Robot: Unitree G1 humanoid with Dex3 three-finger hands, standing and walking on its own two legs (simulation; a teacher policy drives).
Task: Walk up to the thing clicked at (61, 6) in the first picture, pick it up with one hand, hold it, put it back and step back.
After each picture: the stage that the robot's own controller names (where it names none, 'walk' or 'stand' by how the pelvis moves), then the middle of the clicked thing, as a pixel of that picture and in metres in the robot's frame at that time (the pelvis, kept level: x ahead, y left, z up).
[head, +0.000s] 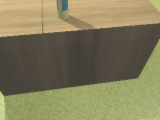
stand; out of the picture +0.94 +0.13 +0.01
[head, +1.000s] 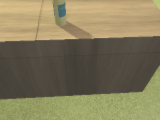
walk; (59, 3) +0.84 +0.17 +0.03
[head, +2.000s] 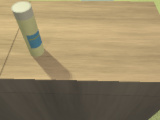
stand; (30, 32) +0.56 +0.26 +0.02
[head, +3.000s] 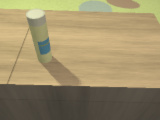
stand; (40, 38) +0.56 +0.19 +0.03
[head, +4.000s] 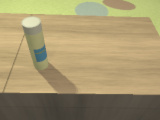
stand; (36, 46) +0.53 +0.21 +0.01
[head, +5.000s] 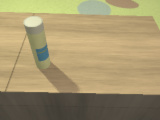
stand; (38, 45) +0.54 +0.20 +0.00
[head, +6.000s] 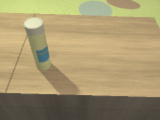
stand; (39, 46) +0.53 +0.20 +0.00
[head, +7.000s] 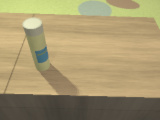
stand; (38, 47) +0.53 +0.20 +0.00
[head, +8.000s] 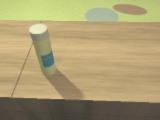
rise first; (44, 52) +0.52 +0.20 +0.01
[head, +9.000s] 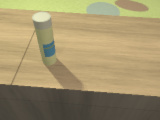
go down; (46, 41) +0.55 +0.19 +0.02
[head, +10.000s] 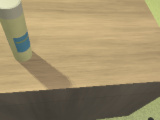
go down; (16, 32) +0.50 +0.19 +0.05
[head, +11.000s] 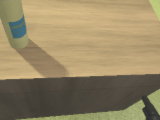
close in; (12, 17) +0.53 +0.19 +0.08
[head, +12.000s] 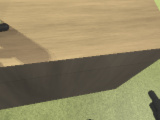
close; out of the picture +0.56 +0.21 +0.11
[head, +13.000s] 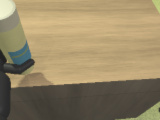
lift; (13, 44) +0.40 +0.18 +0.13
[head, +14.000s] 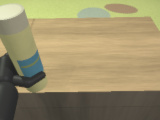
lift; (24, 54) +0.32 +0.16 +0.20
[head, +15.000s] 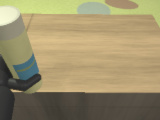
hold; (19, 57) +0.32 +0.17 +0.19
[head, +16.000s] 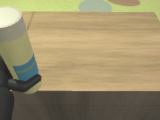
hold; (20, 58) +0.32 +0.17 +0.18
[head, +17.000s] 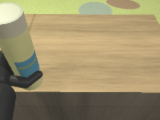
crouch; (21, 54) +0.32 +0.17 +0.19
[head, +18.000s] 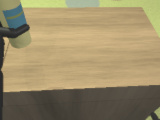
crouch; (9, 8) +0.48 +0.19 +0.22
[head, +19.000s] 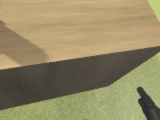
lower; out of the picture +0.55 +0.21 +0.11
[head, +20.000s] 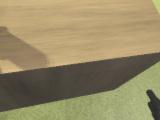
lower; out of the picture +0.54 +0.22 +0.10
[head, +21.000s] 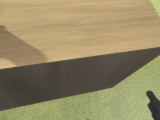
lower; out of the picture +0.54 +0.22 +0.11
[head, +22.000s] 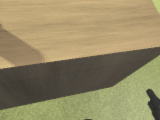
lower; out of the picture +0.55 +0.22 +0.11
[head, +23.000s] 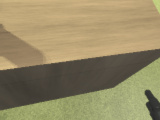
loosen; out of the picture +0.55 +0.22 +0.11
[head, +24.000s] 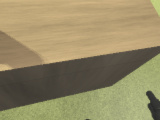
withdraw; out of the picture +0.54 +0.23 +0.11
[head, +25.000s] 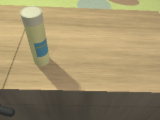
sink last; (37, 39) +0.52 +0.20 +0.06
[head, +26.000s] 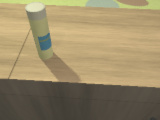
stand; (41, 33) +0.56 +0.21 +0.06
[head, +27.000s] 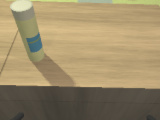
stand; (30, 34) +0.52 +0.22 +0.07
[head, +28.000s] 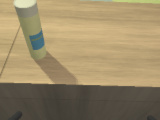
stand; (32, 31) +0.53 +0.21 +0.07
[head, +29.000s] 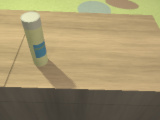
stand; (36, 41) +0.54 +0.21 +0.02
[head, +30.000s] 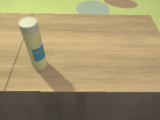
stand; (34, 45) +0.54 +0.22 +0.01
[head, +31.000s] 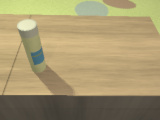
stand; (33, 48) +0.52 +0.22 +0.00
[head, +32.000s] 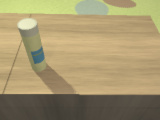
stand; (34, 47) +0.52 +0.22 +0.00
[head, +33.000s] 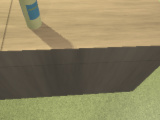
walk; (28, 2) +0.65 +0.23 +0.03
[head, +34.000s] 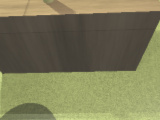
walk; out of the picture +0.97 +0.27 +0.02
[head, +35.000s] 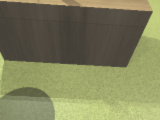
stand; out of the picture +1.19 +0.18 +0.02
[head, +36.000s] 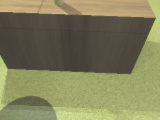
stand; out of the picture +1.14 +0.20 +0.01
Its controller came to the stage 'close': yes
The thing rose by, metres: 0.21
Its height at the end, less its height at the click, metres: +0.00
